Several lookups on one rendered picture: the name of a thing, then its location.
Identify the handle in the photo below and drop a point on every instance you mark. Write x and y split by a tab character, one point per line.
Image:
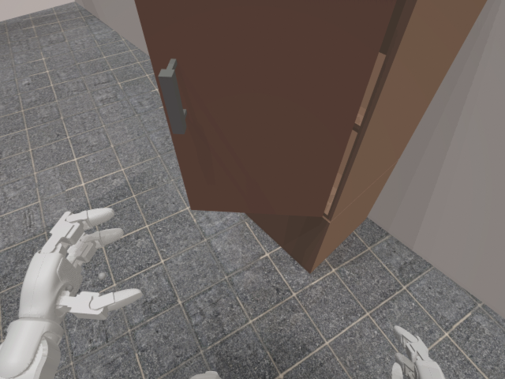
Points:
171	95

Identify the robot left forearm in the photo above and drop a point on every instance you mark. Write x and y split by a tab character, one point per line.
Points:
30	349

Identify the cupboard door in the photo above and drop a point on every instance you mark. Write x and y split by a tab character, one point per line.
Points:
272	90

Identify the robot left hand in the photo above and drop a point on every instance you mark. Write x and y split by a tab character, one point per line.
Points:
43	293

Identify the robot right hand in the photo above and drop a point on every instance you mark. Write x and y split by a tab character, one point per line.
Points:
423	368

